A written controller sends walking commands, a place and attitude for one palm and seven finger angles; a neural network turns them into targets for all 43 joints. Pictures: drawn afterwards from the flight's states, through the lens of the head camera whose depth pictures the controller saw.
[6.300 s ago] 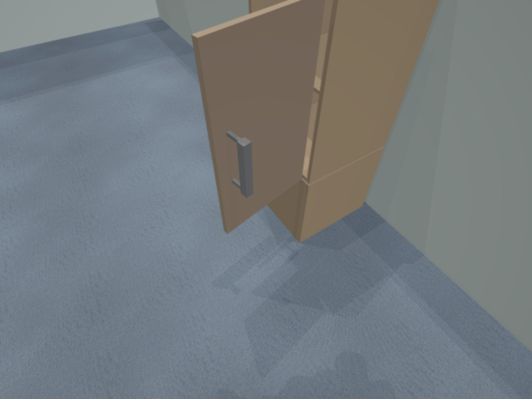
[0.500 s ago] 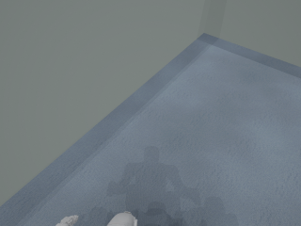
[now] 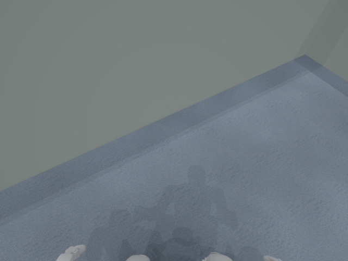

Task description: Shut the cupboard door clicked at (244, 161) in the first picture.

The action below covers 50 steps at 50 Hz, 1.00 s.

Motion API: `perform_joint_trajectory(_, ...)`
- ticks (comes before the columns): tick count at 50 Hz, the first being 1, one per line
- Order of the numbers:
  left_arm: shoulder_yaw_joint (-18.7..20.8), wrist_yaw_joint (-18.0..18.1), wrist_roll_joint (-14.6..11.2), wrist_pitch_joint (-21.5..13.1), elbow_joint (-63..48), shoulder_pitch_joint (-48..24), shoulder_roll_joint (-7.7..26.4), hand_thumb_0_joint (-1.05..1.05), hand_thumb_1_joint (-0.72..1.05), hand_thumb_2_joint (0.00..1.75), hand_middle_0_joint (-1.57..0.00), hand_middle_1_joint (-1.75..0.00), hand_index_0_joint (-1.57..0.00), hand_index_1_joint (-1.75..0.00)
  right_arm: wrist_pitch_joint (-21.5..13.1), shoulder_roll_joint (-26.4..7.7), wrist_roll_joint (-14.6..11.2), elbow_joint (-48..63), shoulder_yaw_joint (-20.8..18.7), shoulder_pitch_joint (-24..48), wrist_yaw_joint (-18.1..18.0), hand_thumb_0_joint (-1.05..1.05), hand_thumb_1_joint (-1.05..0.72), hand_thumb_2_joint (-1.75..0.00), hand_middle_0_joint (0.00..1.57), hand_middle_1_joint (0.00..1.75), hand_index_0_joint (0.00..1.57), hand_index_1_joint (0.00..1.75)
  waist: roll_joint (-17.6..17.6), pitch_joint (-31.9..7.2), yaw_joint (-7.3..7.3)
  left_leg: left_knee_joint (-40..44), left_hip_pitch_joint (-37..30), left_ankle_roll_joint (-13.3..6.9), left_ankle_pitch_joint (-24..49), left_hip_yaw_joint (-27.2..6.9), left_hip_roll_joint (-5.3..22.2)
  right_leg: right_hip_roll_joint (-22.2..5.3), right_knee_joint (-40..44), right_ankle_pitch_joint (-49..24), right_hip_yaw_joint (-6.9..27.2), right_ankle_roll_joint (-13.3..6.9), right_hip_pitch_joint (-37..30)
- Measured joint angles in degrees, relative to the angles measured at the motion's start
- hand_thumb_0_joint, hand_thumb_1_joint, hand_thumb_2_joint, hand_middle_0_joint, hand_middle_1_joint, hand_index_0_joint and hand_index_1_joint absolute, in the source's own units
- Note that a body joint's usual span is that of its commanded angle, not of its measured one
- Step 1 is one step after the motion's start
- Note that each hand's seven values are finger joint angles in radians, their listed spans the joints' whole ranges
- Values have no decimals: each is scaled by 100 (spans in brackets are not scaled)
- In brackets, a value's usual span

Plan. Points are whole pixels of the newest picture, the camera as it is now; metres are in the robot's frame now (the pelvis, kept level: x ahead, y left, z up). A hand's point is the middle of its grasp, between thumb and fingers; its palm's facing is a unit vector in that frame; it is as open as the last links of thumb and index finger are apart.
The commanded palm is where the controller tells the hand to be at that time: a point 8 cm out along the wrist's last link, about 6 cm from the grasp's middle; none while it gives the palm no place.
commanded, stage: walk to a spot facing it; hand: left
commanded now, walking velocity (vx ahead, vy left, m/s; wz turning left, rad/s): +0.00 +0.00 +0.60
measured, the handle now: out of the picture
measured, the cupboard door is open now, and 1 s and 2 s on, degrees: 100 100 100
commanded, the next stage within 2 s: none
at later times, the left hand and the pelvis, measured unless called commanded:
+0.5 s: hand out of the picture +0.02 +0.20 -0.17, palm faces +0.32 -0.92 -0.23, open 7.4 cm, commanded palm none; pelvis +0.00 -0.02 +0.00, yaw +18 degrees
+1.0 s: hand out of the picture -0.05 +0.14 -0.18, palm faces +0.60 -0.77 -0.21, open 7.4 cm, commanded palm none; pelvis +0.02 -0.05 -0.01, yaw +38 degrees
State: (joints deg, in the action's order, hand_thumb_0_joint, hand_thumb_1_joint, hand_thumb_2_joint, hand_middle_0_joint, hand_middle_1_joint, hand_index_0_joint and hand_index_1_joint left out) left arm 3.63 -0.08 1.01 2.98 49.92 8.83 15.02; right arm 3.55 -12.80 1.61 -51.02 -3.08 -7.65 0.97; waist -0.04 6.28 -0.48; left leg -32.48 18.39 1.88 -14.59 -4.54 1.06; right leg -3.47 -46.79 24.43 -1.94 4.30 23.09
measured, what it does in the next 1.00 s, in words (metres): steps on the spot, turning left: right foot, then left foot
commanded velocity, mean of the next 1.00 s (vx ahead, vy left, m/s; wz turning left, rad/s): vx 0.00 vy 0.00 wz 0.60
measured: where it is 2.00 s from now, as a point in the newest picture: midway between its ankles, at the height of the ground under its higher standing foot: outside the picture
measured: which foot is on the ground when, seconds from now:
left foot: down 0.00-0.04, up 0.06-0.34, down 0.36-0.68, up 0.70-0.98, down 1.00-1.00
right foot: up 0.00-0.02, down 0.04-0.34, up 0.36-0.66, down 0.68-0.98, up 1.00-1.00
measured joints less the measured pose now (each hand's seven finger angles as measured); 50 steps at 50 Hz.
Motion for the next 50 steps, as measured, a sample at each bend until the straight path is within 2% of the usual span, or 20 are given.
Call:
perform_joint_trajectory(2,-10,-11,11,-96,-123,44,27,1,91,90,-20,-30,-20,-30,57,-5,-22,0,-45,-95,19,1,-90,-90,20,30,20,30,13,-92,21,-221,172,86,-91,-140,-51,32,997,-310,-16,-60,-407)
perform_joint_trajectory(4,-28,23,60,-180,-159,50,-20,1,91,90,-20,-30,-20,-30,107,-67,-45,-16,-121,-102,34,1,-90,-90,20,30,20,30,63,-71,32,-1005,501,65,-850,-126,-105,3,1050,-687,-106,-268,-398)
perform_joint_trajectory(7,-92,72,73,-177,-150,124,-171,1,91,90,-20,-30,-20,-30,168,-168,-42,-83,-208,-98,65,1,-90,-90,20,30,20,30,114,-22,99,-2647,965,66,-1248,178,-127,-112,1117,-636,-342,-378,-567)
perform_joint_trajectory(9,-120,89,82,-162,-114,187,-229,1,91,90,-20,-30,-20,-30,174,-164,-51,-110,-214,-103,91,1,-90,-90,20,30,20,30,28,-21,140,-2894,980,138,-1223,448,-61,-202,1351,-703,-470,-377,-736)
perform_joint_trajectory(15,-179,50,84,-215,-25,271,-265,1,90,90,-20,-30,-20,-30,95,-77,-96,-71,-121,-78,129,1,-90,-90,20,30,20,30,-308,21,93,-1117,237,186,-1026,955,-27,-486,1503,-718,-852,-303,-896)
perform_joint_trajectory(17,-166,26,45,-198,-8,338,-252,1,90,90,-20,-30,-20,-30,29,-101,-95,-7,-84,-86,143,1,-90,-90,20,30,20,30,-303,-22,87,-219,-128,90,-326,963,-15,-540,1194,-536,-1003,-234,-787)
perform_joint_trajectory(18,-149,13,17,-158,-2,360,-236,1,90,90,-20,-30,-20,-30,-28,-120,-79,30,-84,-98,139,1,-90,-90,20,30,20,30,-268,-70,108,-86,-119,-101,93,860,3,-537,807,-289,-1005,-140,-617)
perform_joint_trajectory(20,-98,32,15,-16,74,285,-123,1,90,90,-20,-30,-20,-30,-100,-42,-49,32,-58,-62,96,1,-90,-90,20,30,20,30,-384,-34,83,-384,29,-309,-183,779,-71,-447,-260,428,-576,-43,-198)
perform_joint_trajectory(22,-49,55,17,78,169,178,-40,1,90,90,-20,-30,-20,-30,-145,23,-31,41,-24,-102,24,1,-90,-90,20,30,20,30,-395,-42,81,-344,39,-329,-350,644,-93,-282,-1061,509,-286,4,152)
perform_joint_trajectory(24,-12,49,11,104,188,72,12,1,91,90,-20,-30,-20,-30,-154,63,-20,20,2,-136,-33,1,-90,-90,20,30,20,30,-357,-26,74,-131,-21,-255,-237,496,-102,-173,-1345,326,-127,30,336)
perform_joint_trajectory(29,4,32,-17,56,60,-107,33,1,91,90,-20,-30,-20,-30,-111,63,-1,-55,4,-196,-55,1,-90,-90,20,30,20,30,-146,5,91,202,-97,-165,30,137,-101,11,-499,149,31,11,180)
perform_joint_trajectory(33,-29,28,-30,-70,-95,-127,11,1,91,90,-20,-30,-19,-30,-12,8,-26,-78,-65,-263,-32,1,-90,-90,20,30,20,30,18,-60,135,-13,72,-5,-23,-180,-160,158,1084,-434,4,-66,-498)
perform_joint_trajectory(34,-30,39,-4,-135,-144,-91,16,1,91,90,-20,-30,-20,-30,15,-7,-51,-72,-91,-281,-18,1,-90,-90,20,30,20,30,0,-104,115,-234,197,-6,-200,-185,-205,123,1413,-780,1,-213,-604)
perform_joint_trajectory(36,-65,77,40,-195,-149,-83,-88,1,91,90,-20,-30,-20,-30,85,-107,-60,-108,-164,-219,9,1,-90,-90,20,30,20,30,130,-31,143,-1307,553,12,-1037,-128,-218,92,1238,-740,-184,-402,-613)
perform_joint_trajectory(38,-101,105,50,-201,-145,-9,-185,1,91,90,-20,-30,-20,-30,146,-177,-49,-150,-213,-160,37,1,-90,-90,20,30,20,30,150,4,151,-2431,863,60,-1248,102,-203,3,1298,-625,-327,-450,-746)
perform_joint_trajectory(40,-130,110,57,-193,-114,82,-244,1,91,90,-20,-30,-20,-30,172,-193,-49,-166,-226,-100,70,1,-90,-90,20,30,20,30,82,17,159,-2885,963,139,-1203,345,-132,-93,1490,-663,-436,-442,-892)
perform_joint_trajectory(46,-179,68,82,-216,2,275,-266,1,90,90,-20,-30,-20,-30,116,-113,-97,-85,-145,55,128,1,-91,-90,20,30,20,30,-260,63,75,-1402,367,212,-1114,849,-34,-406,1650,-685,-790,-372,-1065)
perform_joint_trajectory(48,-160,45,63,-205,39,346,-235,1,90,90,-20,-30,-20,-30,67,-105,-98,-33,-109,100,133,1,-91,-90,20,30,20,30,-321,56,46,-640,53,164,-722,929,-52,-495,1428,-542,-929,-311,-1006)
perform_joint_trajectory(49,-145,32,41,-184,41,406,-220,1,90,90,-20,-30,-20,-30,27,-129,-93,15,-89,97,142,1,-90,-90,20,30,20,30,-306,13,41,-203,-126,91,-300,922,-35,-522,1212,-419,-1001,-273,-917)
perform_joint_trajectory(50,-128,16,16,-144,43,454,-207,1,90,90,-20,-30,-20,-30,-32,-167,-76,73,-88,79,143,1,-90,-90,20,30,20,30,-235,-63,62,-19,-146,-181,-18,813,-4,-503,806,-199,-1019,-177,-731)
